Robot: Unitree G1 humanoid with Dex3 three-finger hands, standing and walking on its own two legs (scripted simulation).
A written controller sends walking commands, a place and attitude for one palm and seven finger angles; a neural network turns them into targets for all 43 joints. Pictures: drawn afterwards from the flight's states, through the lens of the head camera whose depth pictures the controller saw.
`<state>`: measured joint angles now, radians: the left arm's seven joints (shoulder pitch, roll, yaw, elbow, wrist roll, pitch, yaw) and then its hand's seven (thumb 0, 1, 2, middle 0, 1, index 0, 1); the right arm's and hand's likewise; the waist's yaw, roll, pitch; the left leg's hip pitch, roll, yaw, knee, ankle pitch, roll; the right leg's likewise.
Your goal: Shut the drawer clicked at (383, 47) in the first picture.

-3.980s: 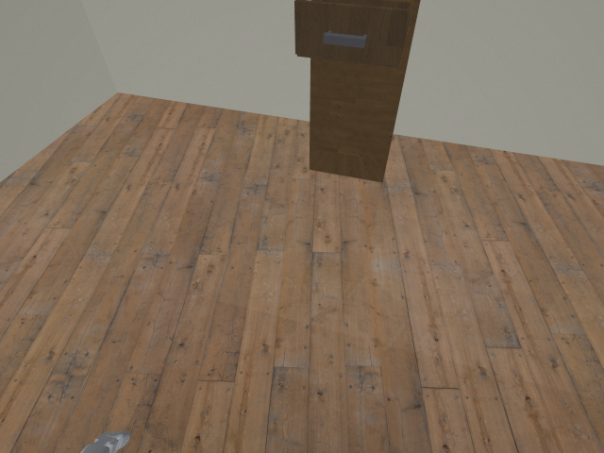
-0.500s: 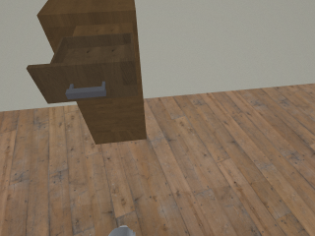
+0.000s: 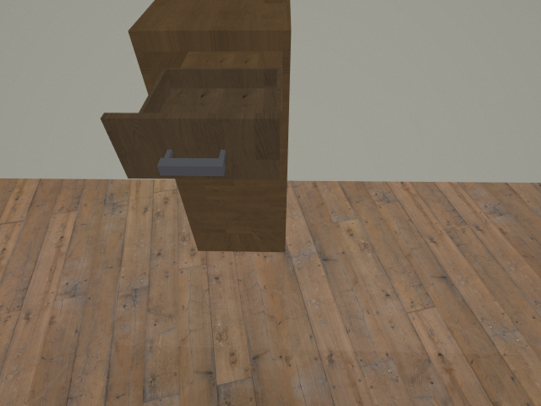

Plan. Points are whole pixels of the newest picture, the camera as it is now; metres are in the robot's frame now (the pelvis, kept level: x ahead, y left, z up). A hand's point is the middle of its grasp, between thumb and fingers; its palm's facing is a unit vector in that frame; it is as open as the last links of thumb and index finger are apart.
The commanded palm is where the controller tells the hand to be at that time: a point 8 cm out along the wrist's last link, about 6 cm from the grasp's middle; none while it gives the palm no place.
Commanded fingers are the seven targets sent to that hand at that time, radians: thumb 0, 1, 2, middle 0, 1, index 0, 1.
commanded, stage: take the last steps up to it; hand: left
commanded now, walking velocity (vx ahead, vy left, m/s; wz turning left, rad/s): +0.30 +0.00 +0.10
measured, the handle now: (194, 160) +0.55 +0.20 +0.05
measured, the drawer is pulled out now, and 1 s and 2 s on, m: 0.30 0.30 0.30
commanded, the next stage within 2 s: come to a stop and stand still in 0.78 s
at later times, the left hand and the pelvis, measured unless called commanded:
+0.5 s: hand out of the picture +0.05 +0.21 -0.17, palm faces +0.10 -0.98 -0.15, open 7.4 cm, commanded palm none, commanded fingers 0.00 0.90 0.90 -0.20 -0.30 -0.20 -0.30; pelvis +0.09 +0.04 +0.01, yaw +3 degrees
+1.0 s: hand (189, 348) +0.25 +0.18 -0.16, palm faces +0.11 -0.97 -0.22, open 7.2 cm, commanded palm none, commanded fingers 0.00 0.90 0.90 -0.20 -0.30 -0.20 -0.30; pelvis +0.23 +0.00 +0.01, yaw +3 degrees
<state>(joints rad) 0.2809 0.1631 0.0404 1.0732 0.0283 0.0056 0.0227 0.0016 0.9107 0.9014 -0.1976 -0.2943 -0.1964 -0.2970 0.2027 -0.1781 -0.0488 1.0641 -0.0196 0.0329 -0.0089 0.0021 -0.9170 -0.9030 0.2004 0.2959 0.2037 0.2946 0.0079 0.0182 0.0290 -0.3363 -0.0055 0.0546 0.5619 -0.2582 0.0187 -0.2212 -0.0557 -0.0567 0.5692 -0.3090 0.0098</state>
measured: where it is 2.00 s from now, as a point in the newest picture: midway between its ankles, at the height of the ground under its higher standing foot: outside the picture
